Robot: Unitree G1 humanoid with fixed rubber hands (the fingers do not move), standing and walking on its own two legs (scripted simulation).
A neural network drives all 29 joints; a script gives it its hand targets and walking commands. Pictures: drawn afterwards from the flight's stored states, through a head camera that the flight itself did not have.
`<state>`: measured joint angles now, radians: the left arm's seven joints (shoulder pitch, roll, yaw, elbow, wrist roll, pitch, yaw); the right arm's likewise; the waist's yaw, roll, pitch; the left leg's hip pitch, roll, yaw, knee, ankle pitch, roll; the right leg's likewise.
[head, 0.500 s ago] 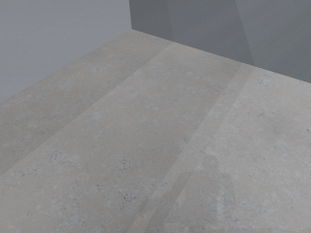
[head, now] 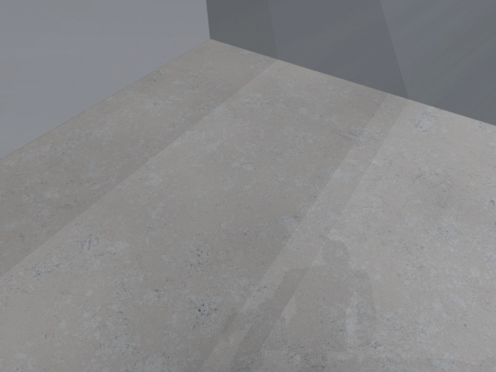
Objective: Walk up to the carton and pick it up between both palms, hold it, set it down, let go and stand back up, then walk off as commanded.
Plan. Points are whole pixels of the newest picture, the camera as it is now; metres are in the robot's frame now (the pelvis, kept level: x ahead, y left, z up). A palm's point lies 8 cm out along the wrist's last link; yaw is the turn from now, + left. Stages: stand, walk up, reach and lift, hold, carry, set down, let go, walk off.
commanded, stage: stand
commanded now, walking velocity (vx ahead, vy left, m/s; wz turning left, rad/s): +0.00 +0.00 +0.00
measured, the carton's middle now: out of the picture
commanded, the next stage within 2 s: walk up in 0.30 s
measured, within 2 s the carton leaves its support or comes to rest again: neither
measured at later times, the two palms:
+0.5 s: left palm out of the picture +0.07 +0.27 -0.13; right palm out of the picture +0.05 -0.25 -0.14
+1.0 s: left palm out of the picture +0.03 +0.17 -0.09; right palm out of the picture +0.04 -0.40 -0.16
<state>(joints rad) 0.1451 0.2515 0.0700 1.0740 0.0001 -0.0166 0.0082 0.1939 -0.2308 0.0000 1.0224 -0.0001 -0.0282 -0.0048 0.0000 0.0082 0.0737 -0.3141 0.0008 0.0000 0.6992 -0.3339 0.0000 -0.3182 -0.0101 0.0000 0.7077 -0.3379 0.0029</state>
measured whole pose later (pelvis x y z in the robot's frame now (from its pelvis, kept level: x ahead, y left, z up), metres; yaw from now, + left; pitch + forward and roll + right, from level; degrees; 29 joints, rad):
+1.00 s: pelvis -0.06 -0.14 -0.01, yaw +4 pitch -2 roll +7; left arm 0.11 0.31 0.10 0.82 0.00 0.10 -0.01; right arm 0.16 -0.33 0.00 0.86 0.00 0.03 -0.05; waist 0.00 -0.02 0.21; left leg -0.46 -0.03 -0.05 0.89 -0.47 0.02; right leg -0.32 0.04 -0.06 0.81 -0.47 -0.06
